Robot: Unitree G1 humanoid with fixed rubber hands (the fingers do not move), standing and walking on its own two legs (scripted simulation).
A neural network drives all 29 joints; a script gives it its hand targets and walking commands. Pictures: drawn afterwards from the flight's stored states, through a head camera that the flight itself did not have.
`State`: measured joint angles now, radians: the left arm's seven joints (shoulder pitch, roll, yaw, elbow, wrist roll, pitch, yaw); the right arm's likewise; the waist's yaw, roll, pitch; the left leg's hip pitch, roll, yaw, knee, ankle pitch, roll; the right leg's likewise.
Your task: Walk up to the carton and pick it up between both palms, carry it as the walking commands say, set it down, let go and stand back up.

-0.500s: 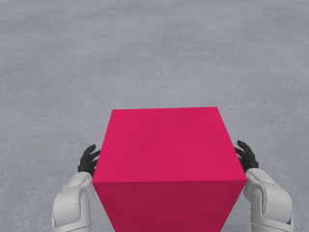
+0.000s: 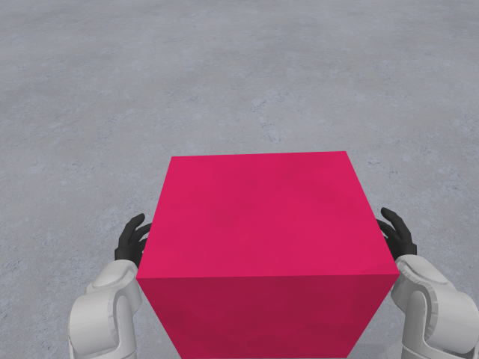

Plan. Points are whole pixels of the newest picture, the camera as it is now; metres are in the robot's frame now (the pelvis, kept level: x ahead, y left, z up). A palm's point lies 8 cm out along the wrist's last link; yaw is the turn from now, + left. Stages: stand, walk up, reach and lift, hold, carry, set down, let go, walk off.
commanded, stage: carry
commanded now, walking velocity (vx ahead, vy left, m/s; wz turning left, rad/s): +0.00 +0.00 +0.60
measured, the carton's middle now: (260, 258) +0.28 -0.01 +0.01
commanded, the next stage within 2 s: none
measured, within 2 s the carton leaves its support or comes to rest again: neither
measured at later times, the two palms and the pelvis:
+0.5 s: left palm (65, 310) +0.17 +0.26 +0.08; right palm (335, 258) +0.25 -0.12 +0.08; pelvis -0.02 +0.03 +0.00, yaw +11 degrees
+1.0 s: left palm out of the picture +0.11 +0.39 +0.06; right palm (242, 268) +0.24 +0.02 +0.07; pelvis -0.04 +0.13 -0.02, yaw +18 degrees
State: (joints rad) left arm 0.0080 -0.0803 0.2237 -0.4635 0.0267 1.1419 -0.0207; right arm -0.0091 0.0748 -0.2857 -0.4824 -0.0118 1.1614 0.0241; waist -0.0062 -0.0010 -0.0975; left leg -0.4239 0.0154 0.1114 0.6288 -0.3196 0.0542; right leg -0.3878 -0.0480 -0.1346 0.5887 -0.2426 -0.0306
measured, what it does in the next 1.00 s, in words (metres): steps to the left, turning left: right foot, then left foot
